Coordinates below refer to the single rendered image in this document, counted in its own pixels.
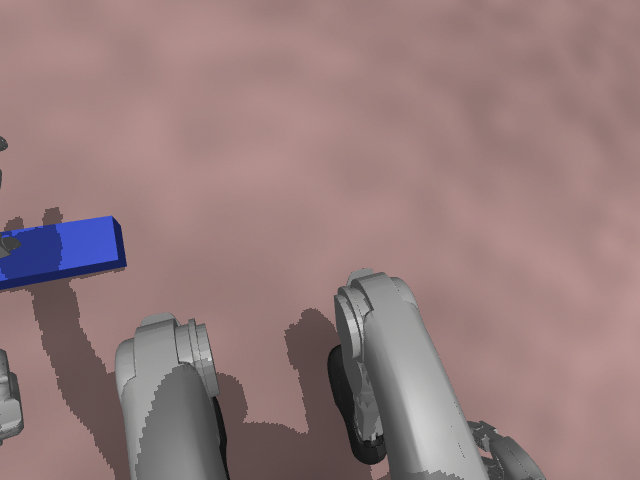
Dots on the right robot hand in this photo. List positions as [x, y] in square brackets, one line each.
[510, 461]

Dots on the left robot foot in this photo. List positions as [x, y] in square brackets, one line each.
[222, 433]

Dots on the carton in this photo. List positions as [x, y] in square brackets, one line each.
[62, 250]

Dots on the left robot hand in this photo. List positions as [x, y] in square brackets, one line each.
[8, 243]

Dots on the right robot foot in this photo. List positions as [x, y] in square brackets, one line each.
[367, 452]

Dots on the left robot arm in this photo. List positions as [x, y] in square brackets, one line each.
[11, 415]

